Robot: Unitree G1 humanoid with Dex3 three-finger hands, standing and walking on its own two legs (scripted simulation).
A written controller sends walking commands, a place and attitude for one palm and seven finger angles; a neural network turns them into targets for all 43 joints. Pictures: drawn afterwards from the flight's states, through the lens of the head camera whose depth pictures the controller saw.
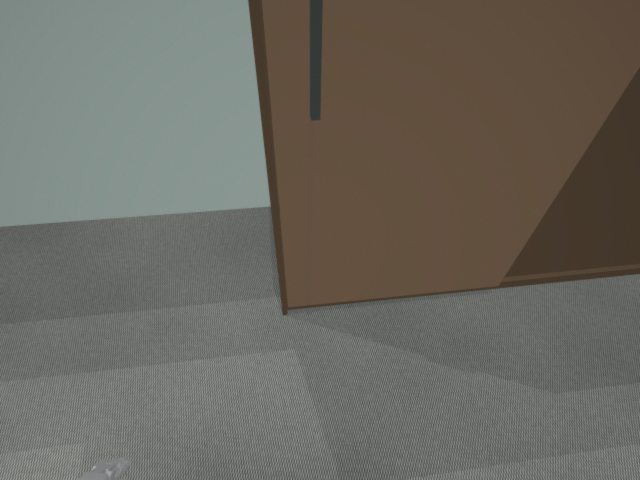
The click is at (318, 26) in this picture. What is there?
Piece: wardrobe's sliding door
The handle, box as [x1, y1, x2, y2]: [310, 0, 322, 120]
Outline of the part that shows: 322,0 310,0 311,120 319,119 320,110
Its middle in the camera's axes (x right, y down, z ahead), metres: -0.01 -0.35 +0.66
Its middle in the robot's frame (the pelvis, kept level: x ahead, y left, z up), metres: +0.76 +0.06 +0.21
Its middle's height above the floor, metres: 0.98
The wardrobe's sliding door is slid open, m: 0.00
